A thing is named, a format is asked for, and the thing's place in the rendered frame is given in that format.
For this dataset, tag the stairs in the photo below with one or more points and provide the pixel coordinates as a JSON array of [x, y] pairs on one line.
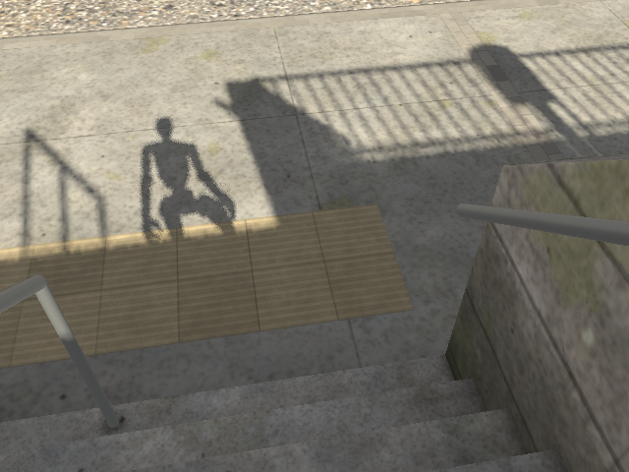
[[408, 416]]

